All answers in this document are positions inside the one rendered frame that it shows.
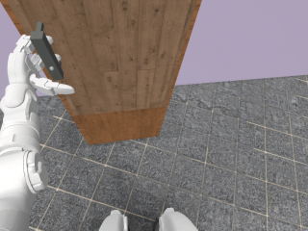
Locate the left robot thigh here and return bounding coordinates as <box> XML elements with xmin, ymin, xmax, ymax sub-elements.
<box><xmin>98</xmin><ymin>214</ymin><xmax>128</xmax><ymax>231</ymax></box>

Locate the robot left shin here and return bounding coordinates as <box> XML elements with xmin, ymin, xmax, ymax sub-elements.
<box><xmin>110</xmin><ymin>210</ymin><xmax>121</xmax><ymax>215</ymax></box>

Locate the left robot upper arm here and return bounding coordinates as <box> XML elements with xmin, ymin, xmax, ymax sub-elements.
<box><xmin>0</xmin><ymin>150</ymin><xmax>49</xmax><ymax>231</ymax></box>

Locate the handle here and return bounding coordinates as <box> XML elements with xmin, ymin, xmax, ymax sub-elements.
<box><xmin>30</xmin><ymin>21</ymin><xmax>64</xmax><ymax>81</ymax></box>

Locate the robot left forearm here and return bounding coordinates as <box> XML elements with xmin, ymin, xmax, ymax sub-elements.
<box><xmin>0</xmin><ymin>83</ymin><xmax>40</xmax><ymax>157</ymax></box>

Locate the cupboard door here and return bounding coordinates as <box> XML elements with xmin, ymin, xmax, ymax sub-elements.
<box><xmin>6</xmin><ymin>0</ymin><xmax>197</xmax><ymax>116</ymax></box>

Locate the robot left hand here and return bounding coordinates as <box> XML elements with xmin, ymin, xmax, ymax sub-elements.
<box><xmin>7</xmin><ymin>35</ymin><xmax>75</xmax><ymax>96</ymax></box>

